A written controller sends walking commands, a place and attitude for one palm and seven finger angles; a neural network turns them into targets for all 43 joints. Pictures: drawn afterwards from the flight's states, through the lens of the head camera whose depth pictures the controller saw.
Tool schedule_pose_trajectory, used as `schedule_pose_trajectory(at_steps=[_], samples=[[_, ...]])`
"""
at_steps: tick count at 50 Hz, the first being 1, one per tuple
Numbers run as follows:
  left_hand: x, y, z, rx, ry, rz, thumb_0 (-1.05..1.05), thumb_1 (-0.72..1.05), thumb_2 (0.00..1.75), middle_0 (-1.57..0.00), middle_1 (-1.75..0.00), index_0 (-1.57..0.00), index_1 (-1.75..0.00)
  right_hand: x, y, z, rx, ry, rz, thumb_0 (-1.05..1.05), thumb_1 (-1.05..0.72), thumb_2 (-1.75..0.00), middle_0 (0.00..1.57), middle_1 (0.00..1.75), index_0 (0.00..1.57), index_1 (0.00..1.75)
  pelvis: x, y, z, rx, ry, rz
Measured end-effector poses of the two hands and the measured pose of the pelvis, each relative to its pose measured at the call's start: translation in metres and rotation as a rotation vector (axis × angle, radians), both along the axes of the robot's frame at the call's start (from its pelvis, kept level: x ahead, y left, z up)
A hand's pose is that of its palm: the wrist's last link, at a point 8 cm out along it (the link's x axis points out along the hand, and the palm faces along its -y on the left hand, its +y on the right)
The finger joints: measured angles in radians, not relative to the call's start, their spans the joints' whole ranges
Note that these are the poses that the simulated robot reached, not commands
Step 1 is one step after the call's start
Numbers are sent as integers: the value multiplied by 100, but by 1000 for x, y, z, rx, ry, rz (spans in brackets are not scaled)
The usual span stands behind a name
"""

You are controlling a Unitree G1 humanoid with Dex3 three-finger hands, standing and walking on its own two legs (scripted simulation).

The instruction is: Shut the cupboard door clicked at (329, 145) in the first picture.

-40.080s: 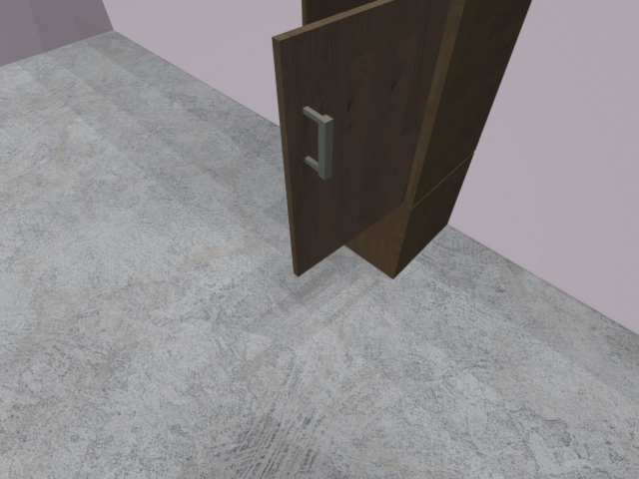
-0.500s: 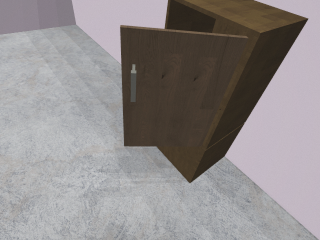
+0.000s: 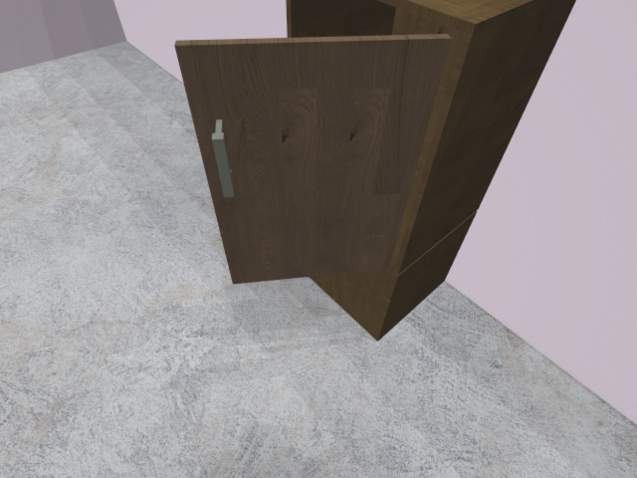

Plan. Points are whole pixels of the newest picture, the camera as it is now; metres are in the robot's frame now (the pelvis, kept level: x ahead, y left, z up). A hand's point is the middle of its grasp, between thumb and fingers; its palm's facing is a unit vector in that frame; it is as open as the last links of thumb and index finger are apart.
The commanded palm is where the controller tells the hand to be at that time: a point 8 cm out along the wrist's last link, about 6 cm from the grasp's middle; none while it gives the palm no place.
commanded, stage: come to a stop and stand still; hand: left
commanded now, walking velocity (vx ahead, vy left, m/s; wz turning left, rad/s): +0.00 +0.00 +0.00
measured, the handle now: (224, 159) +0.60 +0.18 +0.06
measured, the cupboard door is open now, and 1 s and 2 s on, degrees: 56 56 56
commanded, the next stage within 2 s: look again from close up in 0.38 s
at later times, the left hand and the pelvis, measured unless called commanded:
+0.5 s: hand out of the picture -0.05 +0.12 -0.18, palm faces +0.04 -0.99 -0.12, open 7.4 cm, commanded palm none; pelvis -0.01 -0.02 +0.00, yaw +0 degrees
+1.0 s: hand out of the picture -0.03 +0.17 -0.18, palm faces +0.01 -0.99 -0.17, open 7.4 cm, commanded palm none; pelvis -0.01 +0.00 +0.00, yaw +0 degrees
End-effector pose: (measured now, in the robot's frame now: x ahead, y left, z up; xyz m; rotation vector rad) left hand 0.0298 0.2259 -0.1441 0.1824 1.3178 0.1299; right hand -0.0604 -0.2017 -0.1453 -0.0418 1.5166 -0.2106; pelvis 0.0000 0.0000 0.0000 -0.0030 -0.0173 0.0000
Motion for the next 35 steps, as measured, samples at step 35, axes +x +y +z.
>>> schedule_pose_trajectory(at_steps=[35], samples=[[-63,-28,-4,-47,101,51,0,91,90,-20,-30,-20,-30,50,-29,4,-42,-107,102,1,-93,-90,20,30,20,30,-9,-11,2,0,-13,4]])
